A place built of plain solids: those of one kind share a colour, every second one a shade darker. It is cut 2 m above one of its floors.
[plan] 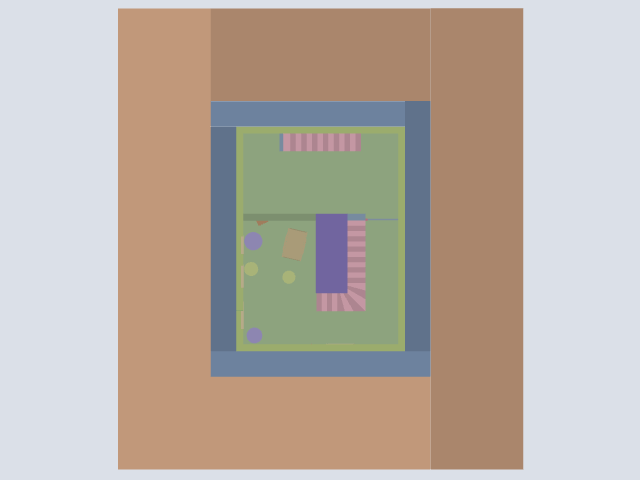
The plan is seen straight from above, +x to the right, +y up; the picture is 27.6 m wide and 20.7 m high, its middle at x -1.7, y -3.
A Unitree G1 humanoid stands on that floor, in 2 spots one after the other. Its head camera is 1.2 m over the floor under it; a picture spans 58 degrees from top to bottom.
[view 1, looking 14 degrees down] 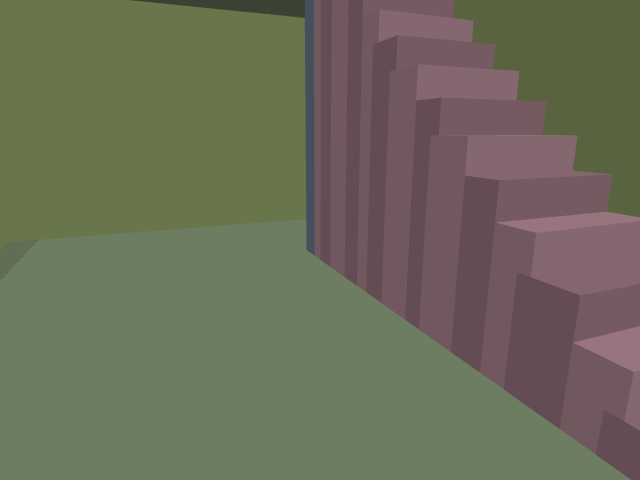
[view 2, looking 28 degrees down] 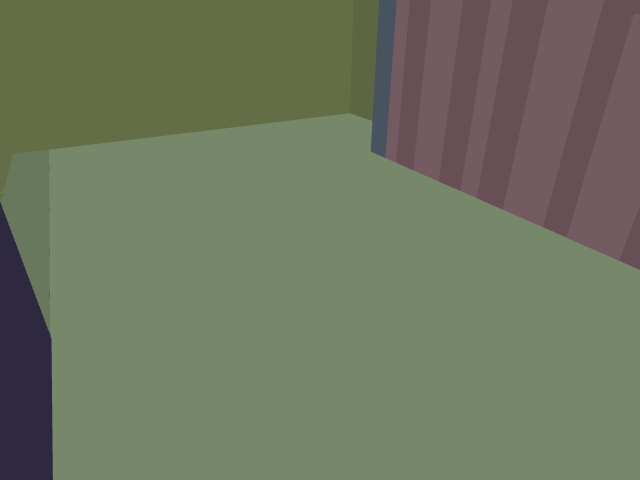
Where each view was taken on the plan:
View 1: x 0.67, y -0.68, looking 158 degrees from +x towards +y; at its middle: step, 4.16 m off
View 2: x -0.13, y -1.57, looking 151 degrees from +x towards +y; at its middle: floor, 2.56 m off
